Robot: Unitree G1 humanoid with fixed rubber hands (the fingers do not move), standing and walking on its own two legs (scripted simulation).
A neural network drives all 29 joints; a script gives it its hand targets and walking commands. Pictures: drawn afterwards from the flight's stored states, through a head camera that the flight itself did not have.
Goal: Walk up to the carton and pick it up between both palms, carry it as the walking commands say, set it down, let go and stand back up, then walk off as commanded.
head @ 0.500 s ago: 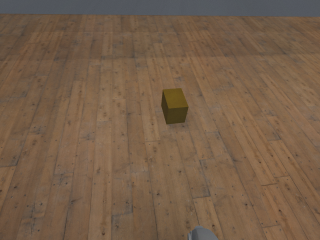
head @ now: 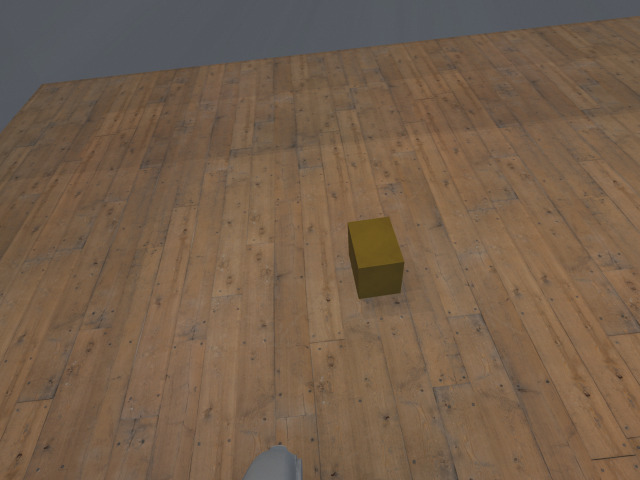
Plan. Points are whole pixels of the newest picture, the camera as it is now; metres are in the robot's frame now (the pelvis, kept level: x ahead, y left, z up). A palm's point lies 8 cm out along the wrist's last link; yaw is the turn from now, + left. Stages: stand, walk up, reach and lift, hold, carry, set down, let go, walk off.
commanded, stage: walk up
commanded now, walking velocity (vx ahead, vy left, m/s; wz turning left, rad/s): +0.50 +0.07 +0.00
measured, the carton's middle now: (373, 257) +1.01 -0.03 -0.69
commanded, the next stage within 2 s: none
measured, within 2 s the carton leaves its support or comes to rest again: neither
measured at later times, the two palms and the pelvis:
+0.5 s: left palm (185, 378) +0.30 +0.29 -0.15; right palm out of the picture +0.18 -0.20 -0.11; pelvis +0.24 +0.05 +0.00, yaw +0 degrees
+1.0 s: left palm (242, 309) +0.42 +0.21 -0.12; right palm (520, 300) +0.48 -0.29 -0.16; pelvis +0.43 -0.03 +0.00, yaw +0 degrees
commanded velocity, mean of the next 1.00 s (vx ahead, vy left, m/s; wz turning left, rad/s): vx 0.43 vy -0.06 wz -0.02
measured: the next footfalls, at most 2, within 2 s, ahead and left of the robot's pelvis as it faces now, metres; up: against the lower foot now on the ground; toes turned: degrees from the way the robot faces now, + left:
left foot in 0.22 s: +0.28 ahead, +0.16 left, +0.00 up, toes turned +8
right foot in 0.74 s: +0.50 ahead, -0.15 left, +0.00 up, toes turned -9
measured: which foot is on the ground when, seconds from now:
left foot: up 0.00-0.20, down 0.22-0.74, up 0.76-1.00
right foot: down 0.00-0.24, up 0.26-0.72, down 0.74-1.00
